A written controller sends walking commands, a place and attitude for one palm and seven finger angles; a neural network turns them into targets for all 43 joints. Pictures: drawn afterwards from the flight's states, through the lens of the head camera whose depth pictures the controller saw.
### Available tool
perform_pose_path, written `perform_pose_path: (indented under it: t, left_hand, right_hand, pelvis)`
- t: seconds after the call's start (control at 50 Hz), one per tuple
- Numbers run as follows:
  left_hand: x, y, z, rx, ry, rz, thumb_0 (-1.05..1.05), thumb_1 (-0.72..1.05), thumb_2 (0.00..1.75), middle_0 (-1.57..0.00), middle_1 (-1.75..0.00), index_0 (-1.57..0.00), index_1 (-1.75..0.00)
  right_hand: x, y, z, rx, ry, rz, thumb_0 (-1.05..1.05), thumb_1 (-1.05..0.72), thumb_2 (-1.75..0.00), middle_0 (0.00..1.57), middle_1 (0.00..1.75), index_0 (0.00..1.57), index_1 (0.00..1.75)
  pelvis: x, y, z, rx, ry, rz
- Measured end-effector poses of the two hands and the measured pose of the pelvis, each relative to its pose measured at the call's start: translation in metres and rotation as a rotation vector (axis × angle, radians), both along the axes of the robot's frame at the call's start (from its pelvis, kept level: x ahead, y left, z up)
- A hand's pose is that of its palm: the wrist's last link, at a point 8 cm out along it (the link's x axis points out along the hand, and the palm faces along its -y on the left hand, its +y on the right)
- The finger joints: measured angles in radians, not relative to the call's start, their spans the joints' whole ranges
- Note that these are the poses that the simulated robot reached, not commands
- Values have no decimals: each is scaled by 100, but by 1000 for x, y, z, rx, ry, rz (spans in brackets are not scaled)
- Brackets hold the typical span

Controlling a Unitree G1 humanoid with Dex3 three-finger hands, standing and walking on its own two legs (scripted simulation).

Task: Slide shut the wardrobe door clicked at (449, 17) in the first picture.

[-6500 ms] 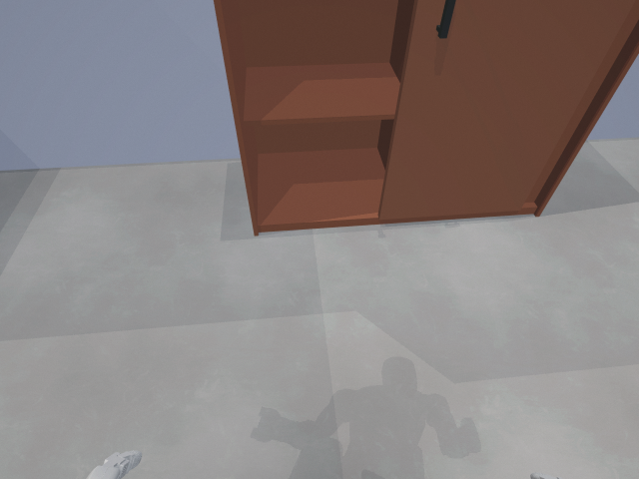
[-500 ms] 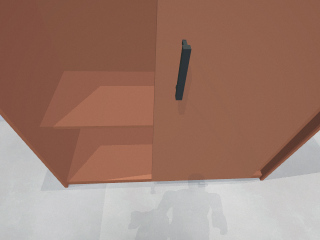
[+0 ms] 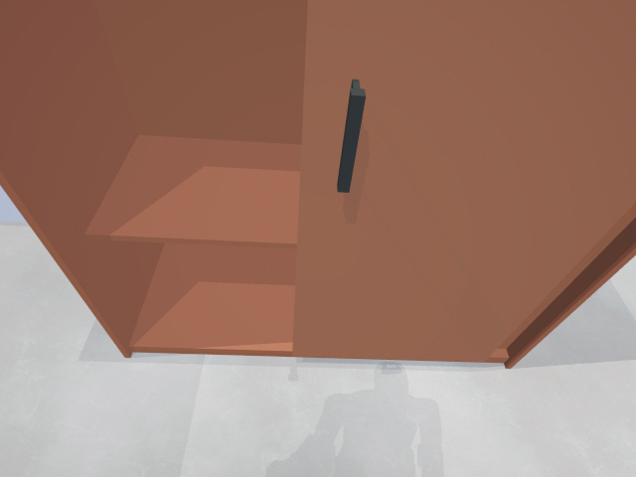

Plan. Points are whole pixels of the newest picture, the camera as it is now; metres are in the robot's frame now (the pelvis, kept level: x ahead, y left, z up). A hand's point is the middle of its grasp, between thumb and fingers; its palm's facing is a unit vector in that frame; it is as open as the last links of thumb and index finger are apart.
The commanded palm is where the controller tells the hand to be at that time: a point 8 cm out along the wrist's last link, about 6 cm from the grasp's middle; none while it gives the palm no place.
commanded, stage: come to a stop and stand still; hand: right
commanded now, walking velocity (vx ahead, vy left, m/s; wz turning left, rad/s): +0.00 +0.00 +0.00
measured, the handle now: (349, 138) +0.57 +0.00 +0.13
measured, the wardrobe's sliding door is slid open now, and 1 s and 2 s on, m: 0.53 0.53 0.53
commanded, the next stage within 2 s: look again from close up in 0.52 s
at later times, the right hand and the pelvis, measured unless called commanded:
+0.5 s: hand out of the picture -0.05 -0.13 -0.18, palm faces +0.05 +0.98 -0.17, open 7.4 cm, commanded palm none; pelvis -0.02 +0.02 +0.00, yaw +0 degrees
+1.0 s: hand out of the picture +0.02 -0.18 -0.18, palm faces +0.06 +0.97 -0.23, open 7.4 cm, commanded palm none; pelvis -0.01 +0.00 -0.01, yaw -1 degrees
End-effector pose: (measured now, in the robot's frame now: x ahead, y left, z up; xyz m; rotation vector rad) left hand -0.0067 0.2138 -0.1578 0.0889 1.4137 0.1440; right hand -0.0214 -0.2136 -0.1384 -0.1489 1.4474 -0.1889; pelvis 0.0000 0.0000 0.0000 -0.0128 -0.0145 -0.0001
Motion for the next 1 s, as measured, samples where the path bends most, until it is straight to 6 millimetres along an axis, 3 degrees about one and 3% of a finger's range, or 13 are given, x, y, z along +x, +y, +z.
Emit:
perform_pose_path:
  t: [0.14,0.28,0.48,0.66,0.86,1.0]
  left_hand:
    - [-30,-4,3,-21,27,18,0,92,90,-20,-30,-20,-30]
    - [-55,2,5,-13,73,23,0,91,90,-20,-30,-20,-30]
    - [-66,9,7,-3,103,23,0,91,90,-20,-30,-20,-30]
    - [-44,12,5,-8,46,-6,0,91,90,-20,-30,-20,-30]
    - [16,21,4,44,-127,-45,0,92,90,-20,-30,-20,-30]
    - [38,18,14,71,-185,-68,0,92,90,-20,-30,-20,-30]
  right_hand:
    - [4,11,-4,12,-43,23,1,-92,-90,20,30,20,30]
    - [-7,19,-6,26,-45,13,1,-92,-90,20,30,20,30]
    - [-32,31,-7,47,12,-9,0,-91,-90,20,30,20,30]
    - [-32,33,-7,47,3,8,0,-90,-90,20,30,20,30]
    - [13,-3,-6,-31,-147,8,0,-90,-90,20,30,20,30]
    - [33,-15,-7,-22,-213,31,0,-90,-90,19,30,20,30]
  pelvis:
    - [-10,9,1,0,-24,5]
    - [-18,16,1,3,-25,2]
    - [-20,20,1,5,-15,0]
    - [-18,22,-2,14,-2,-17]
    - [-9,10,-8,18,-11,-25]
    - [-12,2,-8,19,-23,-14]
